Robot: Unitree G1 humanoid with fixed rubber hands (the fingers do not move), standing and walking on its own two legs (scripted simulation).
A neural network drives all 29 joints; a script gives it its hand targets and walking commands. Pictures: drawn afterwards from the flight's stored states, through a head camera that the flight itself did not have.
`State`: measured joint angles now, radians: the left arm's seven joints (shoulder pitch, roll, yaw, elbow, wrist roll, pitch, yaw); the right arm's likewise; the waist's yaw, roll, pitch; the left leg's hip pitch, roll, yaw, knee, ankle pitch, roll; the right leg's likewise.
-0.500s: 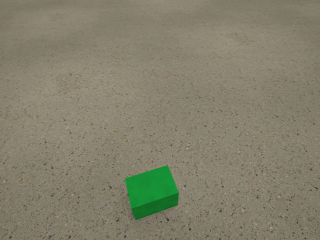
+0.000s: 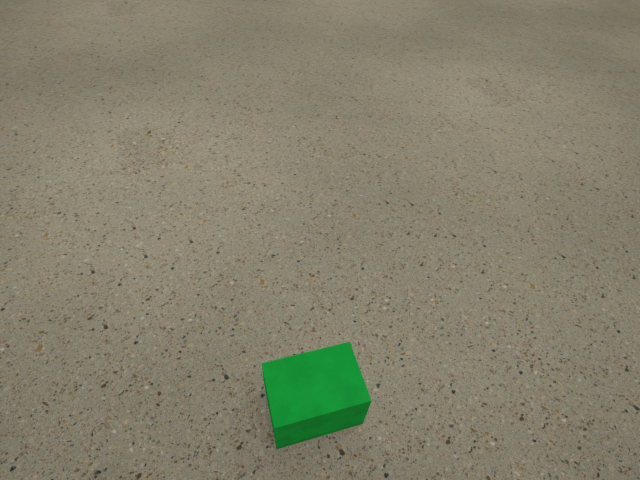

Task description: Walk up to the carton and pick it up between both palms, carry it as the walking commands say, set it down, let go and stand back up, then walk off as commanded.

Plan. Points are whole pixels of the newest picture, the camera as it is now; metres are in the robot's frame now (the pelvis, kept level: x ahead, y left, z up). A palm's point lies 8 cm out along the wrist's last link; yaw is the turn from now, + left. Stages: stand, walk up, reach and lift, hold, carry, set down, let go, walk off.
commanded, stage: walk up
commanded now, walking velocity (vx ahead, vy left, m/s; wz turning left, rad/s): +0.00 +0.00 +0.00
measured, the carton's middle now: (313, 394) +0.50 +0.02 -0.68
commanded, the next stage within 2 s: none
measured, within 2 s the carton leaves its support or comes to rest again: neither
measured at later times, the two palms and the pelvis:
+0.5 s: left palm out of the picture +0.08 +0.21 -0.13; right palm out of the picture +0.01 -0.35 -0.12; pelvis +0.04 -0.06 +0.00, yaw +8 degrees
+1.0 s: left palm out of the picture +0.02 +0.12 -0.14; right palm (479, 354) +0.38 -0.25 -0.14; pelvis +0.17 -0.08 -0.01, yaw +15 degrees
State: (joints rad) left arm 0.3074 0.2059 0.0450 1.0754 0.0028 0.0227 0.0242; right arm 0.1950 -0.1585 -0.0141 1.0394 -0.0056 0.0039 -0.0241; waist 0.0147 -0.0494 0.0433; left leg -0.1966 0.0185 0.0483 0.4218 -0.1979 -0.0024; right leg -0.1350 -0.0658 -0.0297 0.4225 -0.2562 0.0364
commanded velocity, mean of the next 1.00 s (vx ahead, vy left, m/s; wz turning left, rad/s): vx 0.10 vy -0.08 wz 0.23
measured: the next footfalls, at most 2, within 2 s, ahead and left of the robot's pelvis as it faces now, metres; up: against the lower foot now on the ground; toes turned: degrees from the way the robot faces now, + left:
right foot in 0.54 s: +0.12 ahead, -0.21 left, +0.00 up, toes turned +5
left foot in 1.06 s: +0.21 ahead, +0.05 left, +0.00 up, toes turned +22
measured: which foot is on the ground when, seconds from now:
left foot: down 0.00-0.54, up 0.56-1.00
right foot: down 0.00-0.24, up 0.26-0.52, down 0.54-1.00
